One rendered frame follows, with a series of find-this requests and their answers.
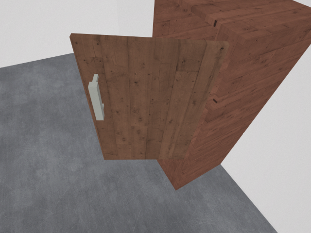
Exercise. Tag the cupboard door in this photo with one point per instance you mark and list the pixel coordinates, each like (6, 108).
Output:
(154, 91)

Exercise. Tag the handle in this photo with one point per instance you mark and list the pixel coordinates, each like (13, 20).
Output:
(95, 95)

